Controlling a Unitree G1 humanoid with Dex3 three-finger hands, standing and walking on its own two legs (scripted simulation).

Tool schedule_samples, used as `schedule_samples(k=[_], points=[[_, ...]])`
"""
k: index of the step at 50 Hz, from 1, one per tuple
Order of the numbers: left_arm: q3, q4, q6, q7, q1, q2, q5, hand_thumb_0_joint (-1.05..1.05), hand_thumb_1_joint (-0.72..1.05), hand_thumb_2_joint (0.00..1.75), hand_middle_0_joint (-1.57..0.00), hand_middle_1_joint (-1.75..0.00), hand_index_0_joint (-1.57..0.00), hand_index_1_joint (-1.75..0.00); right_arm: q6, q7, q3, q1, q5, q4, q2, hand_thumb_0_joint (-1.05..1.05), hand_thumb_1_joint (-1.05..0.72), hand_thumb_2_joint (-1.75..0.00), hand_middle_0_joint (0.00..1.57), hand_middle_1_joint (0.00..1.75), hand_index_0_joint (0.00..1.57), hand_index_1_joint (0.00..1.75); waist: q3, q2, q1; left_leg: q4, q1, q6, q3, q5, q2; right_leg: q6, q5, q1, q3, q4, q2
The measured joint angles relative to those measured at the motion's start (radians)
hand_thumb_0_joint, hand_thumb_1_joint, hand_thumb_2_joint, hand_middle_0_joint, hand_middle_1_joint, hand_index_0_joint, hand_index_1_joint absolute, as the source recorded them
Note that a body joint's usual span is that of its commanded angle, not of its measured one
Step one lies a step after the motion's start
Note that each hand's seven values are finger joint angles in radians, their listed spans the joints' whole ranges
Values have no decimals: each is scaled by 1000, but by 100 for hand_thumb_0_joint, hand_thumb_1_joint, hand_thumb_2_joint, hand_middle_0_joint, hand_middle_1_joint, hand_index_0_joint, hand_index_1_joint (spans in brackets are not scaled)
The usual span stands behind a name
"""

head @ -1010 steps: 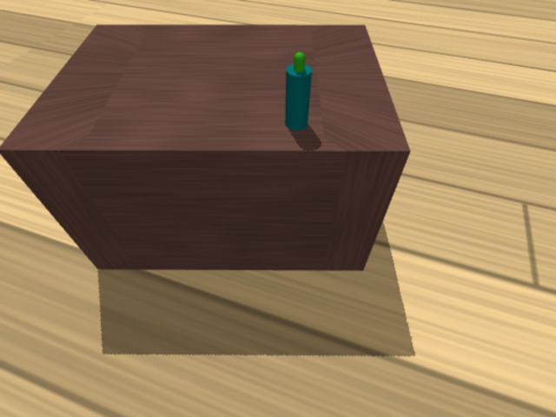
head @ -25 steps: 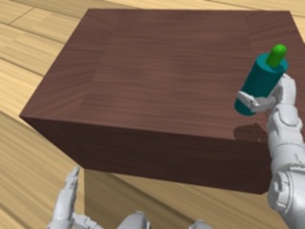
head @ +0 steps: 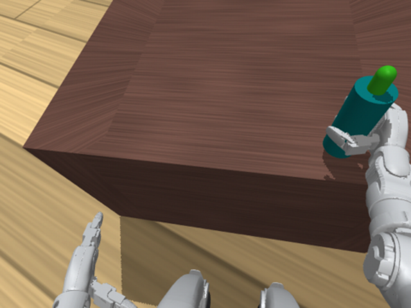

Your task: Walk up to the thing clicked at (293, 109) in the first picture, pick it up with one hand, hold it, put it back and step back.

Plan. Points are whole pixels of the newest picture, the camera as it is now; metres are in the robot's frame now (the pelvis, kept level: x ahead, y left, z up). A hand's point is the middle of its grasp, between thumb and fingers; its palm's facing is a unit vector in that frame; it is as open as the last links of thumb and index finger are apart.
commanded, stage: lower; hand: right
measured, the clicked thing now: (359, 114) +0.47 -0.20 +0.07
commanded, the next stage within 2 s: loosen in 0.22 s
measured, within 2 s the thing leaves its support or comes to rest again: neither
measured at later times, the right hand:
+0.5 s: hand (350, 128) +0.47 -0.21 +0.01, palm faces +0.17 +0.98 +0.00, open 9.3 cm
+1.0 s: hand (355, 119) +0.48 -0.21 +0.04, palm faces +0.17 +0.99 +0.02, open 10.8 cm
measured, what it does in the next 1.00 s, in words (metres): stands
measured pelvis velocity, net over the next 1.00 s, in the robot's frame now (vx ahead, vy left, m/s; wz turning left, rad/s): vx -0.02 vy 0.00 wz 0.00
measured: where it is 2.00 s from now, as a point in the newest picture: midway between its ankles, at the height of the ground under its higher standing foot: outside the picture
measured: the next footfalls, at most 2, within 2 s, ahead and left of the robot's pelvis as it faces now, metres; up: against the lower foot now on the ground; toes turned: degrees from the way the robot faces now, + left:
none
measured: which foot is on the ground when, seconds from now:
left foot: down 0.00-1.00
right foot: down 0.00-1.00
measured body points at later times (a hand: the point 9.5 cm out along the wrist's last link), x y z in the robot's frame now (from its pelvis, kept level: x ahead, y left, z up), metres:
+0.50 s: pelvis -0.02 +0.00 -0.02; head +0.10 -0.04 +0.41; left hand +0.13 +0.26 -0.02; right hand +0.46 -0.26 +0.02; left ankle +0.02 +0.13 -0.68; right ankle +0.01 -0.12 -0.68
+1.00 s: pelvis -0.02 +0.00 -0.02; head +0.09 -0.03 +0.41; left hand +0.14 +0.26 -0.03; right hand +0.46 -0.26 +0.04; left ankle +0.02 +0.13 -0.68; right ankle +0.01 -0.12 -0.68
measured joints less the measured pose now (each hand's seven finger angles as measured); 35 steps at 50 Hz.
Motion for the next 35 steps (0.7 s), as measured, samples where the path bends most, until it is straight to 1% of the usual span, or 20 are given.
schedule_samples(k=[7, 10, 16, 22, 26, 30, 32, 35], points=[[-4, -29, 18, -2, -3, 0, 11, -1, -53, 6, -5, -5, -6, -5, -19, -7, -22, -11, -16, 17, -17, -2, 40, -111, 75, 113, 80, 116, -7, -8, 17, 45, -47, 3, 10, -12, -4, 3, -14, -52, 12, 52, -4], [-3, -48, 18, 0, -2, 4, 13, -1, -53, 6, -5, -5, -6, -5, -30, -8, -22, -30, -20, 47, -29, -2, 40, -111, 75, 113, 79, 117, -10, -10, 23, 58, -61, 4, 13, -14, -5, 3, -16, -68, 15, 66, -4], [-21, -92, 19, -5, 9, -2, 17, -1, -53, 6, -5, -5, -6, -5, -42, 1, -35, -66, -31, 85, -50, -2, 40, -111, 75, 113, 79, 117, -9, -9, 36, 85, -98, 5, 18, -14, -7, 4, -18, -108, 21, 97, -6], [-15, -136, 26, -8, 36, 1, 23, -1, -51, 4, -6, -5, -7, -4, -40, -10, -49, -71, -40, 70, -64, -2, 40, -111, 76, 111, 81, 114, 0, -10, 43, 112, -134, 4, 17, -18, -8, 3, -23, -144, 21, 126, -7], [-13, -144, 31, -3, 48, 10, 22, -1, -50, 3, -6, -5, -8, -4, -34, -16, -42, -70, -37, 57, -60, -2, 38, -103, 80, 103, 85, 106, -2, -12, 42, 117, -138, 3, 19, -21, -8, 2, -27, -150, 23, 134, -7], [-20, -138, 32, -1, 42, 11, 22, -1, -49, 3, -6, -5, -8, -4, -32, -19, -33, -74, -37, 64, -54, -3, 36, -90, 85, 95, 90, 97, -13, -13, 41, 114, -134, 2, 21, -23, -9, 1, -30, -148, 25, 135, -7], [-23, -139, 34, -2, 39, 8, 23, -1, -49, 3, -6, -5, -8, -4, -32, -20, -33, -75, -39, 65, -51, -3, 37, -82, 87, 91, 92, 94, -16, -14, 40, 111, -128, 1, 21, -23, -9, 1, -32, -143, 25, 133, -7], [-21, -140, 34, -5, 40, 4, 23, -1, -50, 4, -6, -5, -8, -4, -42, -18, -37, -80, -33, 59, -45, -2, 38, -73, 91, 87, 94, 89, -19, -17, 36, 107, -120, 0, 22, -25, -7, -1, -33, -136, 26, 130, -5]])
